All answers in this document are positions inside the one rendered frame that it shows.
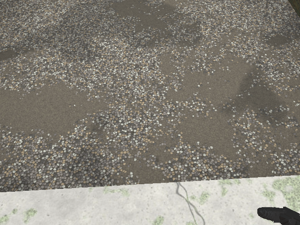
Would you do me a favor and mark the right robot hand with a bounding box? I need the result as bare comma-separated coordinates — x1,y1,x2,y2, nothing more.
257,206,300,225

